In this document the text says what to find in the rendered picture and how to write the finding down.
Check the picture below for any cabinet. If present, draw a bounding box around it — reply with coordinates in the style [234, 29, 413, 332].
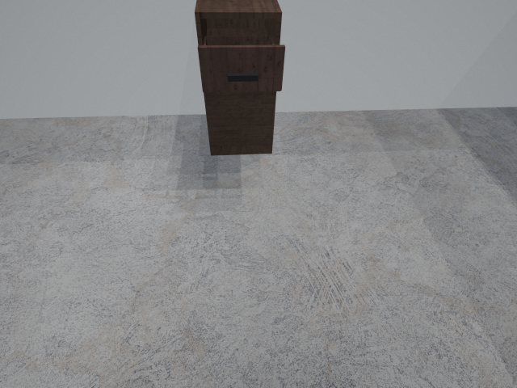
[195, 0, 282, 156]

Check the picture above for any handle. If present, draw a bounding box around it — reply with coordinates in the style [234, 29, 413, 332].
[228, 69, 259, 82]

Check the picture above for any drawer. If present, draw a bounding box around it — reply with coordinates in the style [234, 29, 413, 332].
[198, 36, 285, 93]

